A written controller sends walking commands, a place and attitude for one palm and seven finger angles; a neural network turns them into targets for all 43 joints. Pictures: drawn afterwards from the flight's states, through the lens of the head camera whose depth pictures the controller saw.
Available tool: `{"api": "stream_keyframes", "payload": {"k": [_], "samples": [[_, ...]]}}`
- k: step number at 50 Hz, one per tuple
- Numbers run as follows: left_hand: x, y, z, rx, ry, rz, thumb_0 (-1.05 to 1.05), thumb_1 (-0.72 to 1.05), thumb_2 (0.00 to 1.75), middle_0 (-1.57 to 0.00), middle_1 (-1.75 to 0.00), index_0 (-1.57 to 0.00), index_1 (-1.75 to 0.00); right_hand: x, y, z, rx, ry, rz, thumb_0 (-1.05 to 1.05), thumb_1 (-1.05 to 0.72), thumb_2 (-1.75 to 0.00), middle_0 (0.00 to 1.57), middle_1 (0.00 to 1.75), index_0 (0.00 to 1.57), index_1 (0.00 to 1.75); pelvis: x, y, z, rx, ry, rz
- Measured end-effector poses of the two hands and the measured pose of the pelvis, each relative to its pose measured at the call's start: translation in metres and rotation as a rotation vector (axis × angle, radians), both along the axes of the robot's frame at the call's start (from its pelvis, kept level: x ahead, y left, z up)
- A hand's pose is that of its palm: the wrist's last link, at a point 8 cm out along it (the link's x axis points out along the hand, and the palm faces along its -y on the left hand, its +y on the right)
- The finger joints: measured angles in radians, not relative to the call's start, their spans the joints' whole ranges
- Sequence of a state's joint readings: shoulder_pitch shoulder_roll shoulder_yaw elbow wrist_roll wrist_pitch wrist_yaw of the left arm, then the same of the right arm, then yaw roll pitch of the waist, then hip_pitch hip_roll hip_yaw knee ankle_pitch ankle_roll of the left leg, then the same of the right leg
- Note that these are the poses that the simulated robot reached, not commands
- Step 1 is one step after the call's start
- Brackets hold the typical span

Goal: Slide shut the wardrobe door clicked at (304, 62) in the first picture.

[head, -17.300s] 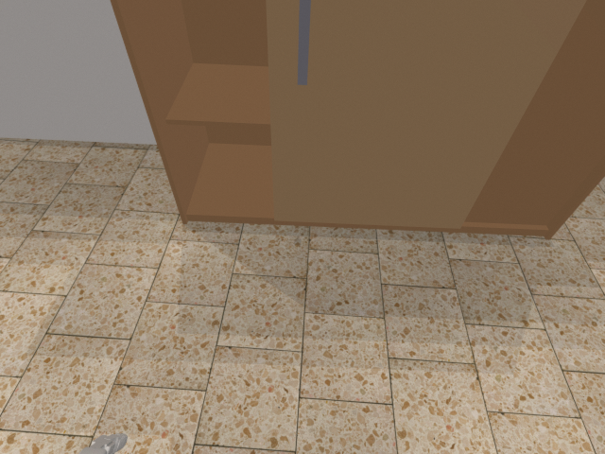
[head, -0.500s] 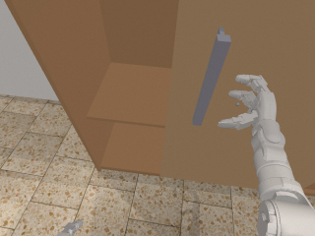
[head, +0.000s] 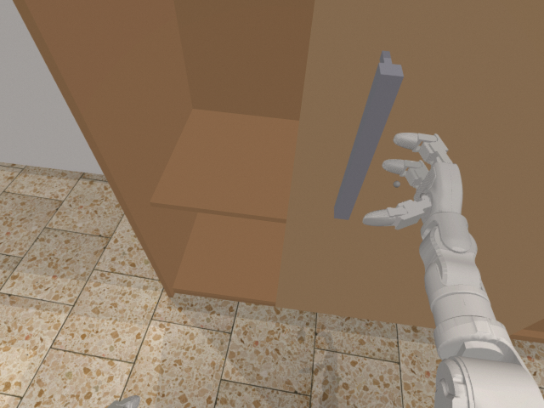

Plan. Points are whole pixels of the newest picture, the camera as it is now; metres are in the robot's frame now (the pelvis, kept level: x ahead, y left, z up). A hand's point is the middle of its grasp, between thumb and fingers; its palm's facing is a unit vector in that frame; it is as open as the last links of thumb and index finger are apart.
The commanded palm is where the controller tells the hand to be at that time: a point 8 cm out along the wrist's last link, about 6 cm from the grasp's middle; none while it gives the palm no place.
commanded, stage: feel for the door with the fingertips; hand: right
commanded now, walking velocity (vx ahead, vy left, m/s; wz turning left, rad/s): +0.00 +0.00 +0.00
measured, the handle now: (359, 147) +0.50 -0.07 +0.12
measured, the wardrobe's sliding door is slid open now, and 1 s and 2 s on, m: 0.39 0.39 0.39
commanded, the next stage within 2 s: slide the fingers in behind the handle in 0.64 s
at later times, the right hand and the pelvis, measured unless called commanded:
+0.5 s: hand (388, 174) +0.45 -0.11 +0.12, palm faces +0.01 +1.00 -0.01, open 14.0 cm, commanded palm +0.42 -0.16 +0.11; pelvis -0.01 +0.01 +0.00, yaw +0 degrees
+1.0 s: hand (383, 170) +0.46 -0.10 +0.11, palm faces +0.00 +1.00 -0.01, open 13.8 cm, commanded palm +0.43 -0.15 +0.11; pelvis -0.01 +0.00 +0.00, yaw +0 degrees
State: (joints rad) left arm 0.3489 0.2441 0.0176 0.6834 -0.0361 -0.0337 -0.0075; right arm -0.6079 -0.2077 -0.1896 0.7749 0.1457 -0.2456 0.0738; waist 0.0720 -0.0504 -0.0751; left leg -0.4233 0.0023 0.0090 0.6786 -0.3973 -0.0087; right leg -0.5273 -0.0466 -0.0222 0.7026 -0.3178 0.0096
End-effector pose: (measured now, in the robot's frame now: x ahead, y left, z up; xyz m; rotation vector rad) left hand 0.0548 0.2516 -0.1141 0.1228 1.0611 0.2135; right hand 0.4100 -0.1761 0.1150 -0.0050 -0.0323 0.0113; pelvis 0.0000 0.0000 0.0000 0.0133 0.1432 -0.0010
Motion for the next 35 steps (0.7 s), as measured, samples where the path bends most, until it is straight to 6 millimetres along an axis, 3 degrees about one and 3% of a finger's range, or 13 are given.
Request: {"api": "stream_keyframes", "payload": {"k": [9,16,35], "samples": [[0.017,-0.003,0.002,-0.012,-0.062,-0.020,0.00,0.91,0.90,-0.20,-0.30,-0.20,-0.30,-0.007,0.021,0.000,-0.005,0.004,-0.002,-0.01,0.50,-0.30,0.31,1.20,0.30,1.20,-0.003,0.002,0.000,-0.004,-0.015,0.001],[0.018,-0.002,0.002,-0.009,-0.070,-0.027,0.00,0.91,0.90,-0.20,-0.30,-0.21,-0.30,0.000,0.017,0.005,-0.014,0.010,-0.027,-0.01,0.50,-0.30,0.31,1.21,0.30,1.20,-0.007,0.005,0.000,-0.005,-0.017,-0.002],[-0.037,0.009,-0.007,0.011,0.103,0.029,0.00,0.91,0.90,-0.20,-0.30,-0.20,-0.30,0.027,0.017,-0.001,-0.011,0.015,-0.015,-0.01,0.50,-0.30,0.33,1.23,0.32,1.22,-0.007,0.004,-0.004,-0.003,0.033,0.001]]}}
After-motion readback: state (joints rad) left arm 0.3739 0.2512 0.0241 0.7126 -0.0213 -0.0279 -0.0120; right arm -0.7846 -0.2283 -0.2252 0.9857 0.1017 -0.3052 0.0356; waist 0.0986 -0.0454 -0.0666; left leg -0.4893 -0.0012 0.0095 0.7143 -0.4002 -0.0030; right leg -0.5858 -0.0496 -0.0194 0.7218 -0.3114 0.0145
